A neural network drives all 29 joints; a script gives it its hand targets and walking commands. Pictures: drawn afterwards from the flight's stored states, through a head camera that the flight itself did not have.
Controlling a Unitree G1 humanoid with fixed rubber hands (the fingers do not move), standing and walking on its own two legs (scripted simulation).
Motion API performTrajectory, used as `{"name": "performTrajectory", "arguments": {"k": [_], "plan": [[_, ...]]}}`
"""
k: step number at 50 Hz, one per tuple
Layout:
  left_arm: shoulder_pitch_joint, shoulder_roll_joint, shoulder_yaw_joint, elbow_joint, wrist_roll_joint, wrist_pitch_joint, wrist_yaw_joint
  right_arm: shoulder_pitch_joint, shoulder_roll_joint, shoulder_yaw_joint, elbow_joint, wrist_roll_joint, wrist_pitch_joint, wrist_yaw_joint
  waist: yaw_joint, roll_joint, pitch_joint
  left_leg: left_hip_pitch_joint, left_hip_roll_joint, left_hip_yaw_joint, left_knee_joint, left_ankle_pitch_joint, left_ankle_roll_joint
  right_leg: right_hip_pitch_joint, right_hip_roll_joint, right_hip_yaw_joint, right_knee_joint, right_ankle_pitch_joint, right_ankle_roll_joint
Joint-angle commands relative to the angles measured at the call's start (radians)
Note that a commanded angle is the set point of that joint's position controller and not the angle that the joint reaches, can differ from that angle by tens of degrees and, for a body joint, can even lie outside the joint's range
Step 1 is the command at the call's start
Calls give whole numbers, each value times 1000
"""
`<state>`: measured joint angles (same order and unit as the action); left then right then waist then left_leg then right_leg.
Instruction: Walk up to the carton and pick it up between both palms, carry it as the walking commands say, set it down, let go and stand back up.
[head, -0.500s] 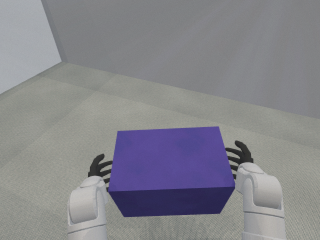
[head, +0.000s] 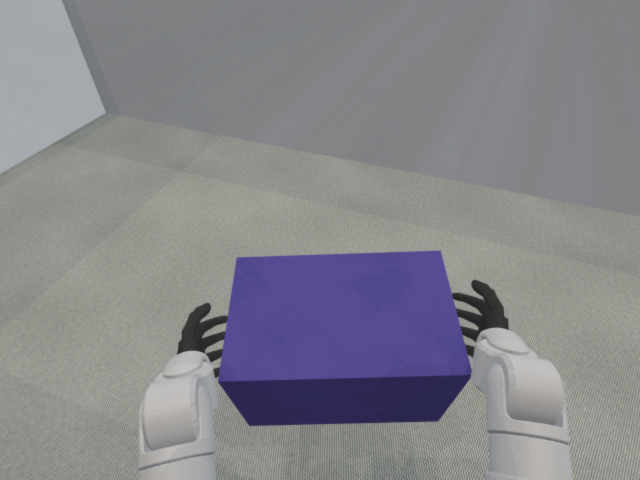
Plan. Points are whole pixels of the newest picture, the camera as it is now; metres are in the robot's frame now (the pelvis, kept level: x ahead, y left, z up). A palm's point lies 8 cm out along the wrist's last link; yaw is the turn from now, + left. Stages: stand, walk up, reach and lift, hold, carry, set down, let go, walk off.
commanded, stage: carry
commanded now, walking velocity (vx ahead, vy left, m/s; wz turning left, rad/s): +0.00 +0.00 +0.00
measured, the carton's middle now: (340, 342) +0.33 -0.01 +0.00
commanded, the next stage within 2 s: hold in 1.36 s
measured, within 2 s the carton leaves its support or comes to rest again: neither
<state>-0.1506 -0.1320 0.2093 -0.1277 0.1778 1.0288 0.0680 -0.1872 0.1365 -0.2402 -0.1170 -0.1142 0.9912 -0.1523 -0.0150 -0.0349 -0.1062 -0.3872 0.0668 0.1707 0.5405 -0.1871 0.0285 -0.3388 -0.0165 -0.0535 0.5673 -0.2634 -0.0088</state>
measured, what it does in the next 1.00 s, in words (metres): stands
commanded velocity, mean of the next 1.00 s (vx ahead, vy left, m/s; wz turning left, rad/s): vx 0.00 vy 0.00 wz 0.00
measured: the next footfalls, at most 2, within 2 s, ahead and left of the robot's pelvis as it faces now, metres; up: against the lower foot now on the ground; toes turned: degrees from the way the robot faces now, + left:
none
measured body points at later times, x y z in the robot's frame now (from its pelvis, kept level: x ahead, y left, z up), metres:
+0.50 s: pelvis +0.00 +0.00 +0.00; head -0.02 +0.00 +0.45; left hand +0.28 +0.17 +0.04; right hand +0.28 -0.19 +0.05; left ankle +0.06 +0.10 -0.73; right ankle +0.02 -0.11 -0.73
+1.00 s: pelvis +0.00 +0.00 +0.00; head -0.02 +0.00 +0.45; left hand +0.28 +0.18 +0.03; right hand +0.29 -0.18 +0.05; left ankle +0.06 +0.10 -0.73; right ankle +0.02 -0.11 -0.73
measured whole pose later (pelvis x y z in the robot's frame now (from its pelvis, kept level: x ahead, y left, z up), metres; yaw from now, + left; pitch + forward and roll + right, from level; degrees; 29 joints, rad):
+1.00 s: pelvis +0.00 +0.00 +0.00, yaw +0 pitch +1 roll +0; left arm -0.12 -0.13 0.23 0.03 0.20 0.81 0.04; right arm -0.16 0.13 -0.25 0.04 -0.19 0.78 -0.05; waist -0.01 -0.01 -0.09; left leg -0.36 0.07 0.17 0.53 -0.19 0.02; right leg -0.30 -0.01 -0.06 0.55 -0.27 -0.01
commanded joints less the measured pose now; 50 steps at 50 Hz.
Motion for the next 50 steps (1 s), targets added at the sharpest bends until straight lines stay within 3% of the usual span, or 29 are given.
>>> {"name": "performTrajectory", "arguments": {"k": [1,2,3,4,6,7,9,11,13,15,16,17,18,19,22,28,31,32,34,38,41,42,44,47,49,50], "plan": [[-559,-794,-712,-81,-377,-64,-282,-455,800,704,21,335,-6,404,14,82,-239,89,129,-138,-176,-169,-13,42,-70,47,-101,19,-30],[-580,-820,-782,-204,-436,-49,-283,-476,831,779,-101,388,10,401,13,76,-237,98,128,-134,-176,-164,-16,41,-69,48,-101,22,-27],[-575,-821,-757,-156,-424,-42,-286,-465,829,751,-58,365,17,397,11,66,-244,103,132,-136,-177,-167,-13,42,-65,45,-103,17,-27],[-549,-790,-672,-20,-359,-58,-288,-435,796,668,82,301,2,397,11,54,-251,117,131,-134,-166,-156,-9,44,-72,48,-108,25,-29],[-524,-763,-629,60,-317,-92,-292,-432,758,627,133,258,-36,395,12,43,-259,121,116,-128,-156,-154,-13,17,-78,63,-132,-19,-29],[-562,-807,-737,-111,-402,-82,-294,-467,798,730,-48,331,-29,392,11,58,-254,130,112,-124,-150,-136,-17,10,-80,73,-139,-20,-29],[-551,-793,-690,-53,-374,-91,-296,-435,795,687,30,291,-36,388,9,46,-256,139,114,-121,-139,-120,-13,13,-79,61,-135,-2,-22],[-535,-756,-616,76,-304,-136,-296,-409,749,599,165,216,-83,390,9,45,-262,150,106,-114,-124,-94,-15,-1,-87,67,-138,-5,-20],[-549,-782,-691,-52,-359,-136,-295,-443,780,690,21,274,-85,386,9,28,-251,145,102,-118,-123,-101,-18,-13,-86,72,-150,-36,-20],[-537,-782,-661,-8,-337,-150,-294,-456,780,674,48,261,-99,386,9,31,-252,139,102,-120,-124,-103,-16,-1,-88,74,-148,-24,-19],[-514,-760,-617,75,-295,-163,-293,-438,757,627,128,222,-112,387,9,35,-249,141,96,-111,-114,-86,-19,-9,-92,75,-152,-25,-20],[-527,-777,-673,-19,-334,-164,-290,-438,775,675,52,259,-113,387,9,49,-258,150,90,-109,-107,-76,-19,-10,-96,85,-154,-25,-20],[-510,-765,-653,12,-316,-168,-288,-428,766,661,73,243,-117,385,8,33,-261,149,93,-114,-107,-63,-18,-7,-92,79,-149,-14,-20],[-520,-768,-679,-47,-337,-170,-287,-439,775,693,23,268,-118,385,9,32,-264,154,91,-107,-97,-49,-19,3,-100,84,-151,1,-18],[-494,-743,-627,35,-287,-195,-283,-407,747,648,111,222,-141,388,8,31,-267,157,100,-114,-99,-15,-13,21,-98,71,-127,52,-17],[-486,-759,-660,-8,-306,-211,-280,-429,756,694,42,252,-159,387,8,21,-273,163,97,-110,-71,39,-11,46,-109,81,-115,117,-23],[-473,-744,-651,0,-294,-214,-277,-405,746,676,61,241,-161,387,7,50,-286,191,104,-109,-59,77,-8,54,-113,86,-101,152,-24],[-455,-734,-625,49,-273,-218,-277,-388,742,652,108,219,-166,388,7,32,-276,186,108,-110,-60,96,-7,56,-111,80,-97,161,-22],[-453,-737,-649,8,-290,-222,-277,-401,737,680,51,237,-171,385,7,28,-288,201,114,-117,-50,133,-5,60,-114,84,-89,182,-26],[-469,-731,-642,28,-284,-233,-279,-369,738,652,107,215,-181,386,7,64,-272,198,113,-119,-65,107,-5,55,-110,80,-91,142,-25],[-489,-737,-657,5,-293,-236,-280,-386,748,667,90,226,-181,388,6,48,-249,201,111,-114,-67,81,-5,38,-110,85,-100,132,-25],[-469,-716,-603,98,-252,-247,-281,-367,728,619,173,185,-194,387,6,36,-238,194,113,-117,-74,59,-3,38,-106,77,-110,113,-23],[-491,-728,-642,25,-283,-251,-282,-391,737,658,98,213,-200,387,7,40,-241,183,109,-121,-82,55,-5,49,-110,78,-108,122,-21],[-474,-728,-606,96,-259,-263,-285,-394,732,634,145,191,-212,384,7,20,-233,183,110,-121,-84,16,-3,50,-111,79,-123,97,-24],[-483,-742,-641,40,-287,-262,-284,-405,738,668,83,220,-212,383,6,34,-237,185,104,-123,-90,8,-4,46,-110,84,-129,77,-24],[-485,-732,-624,59,-269,-266,-284,-401,735,647,122,202,-213,385,7,35,-233,187,103,-124,-95,8,-5,38,-110,81,-132,70,-21]]}}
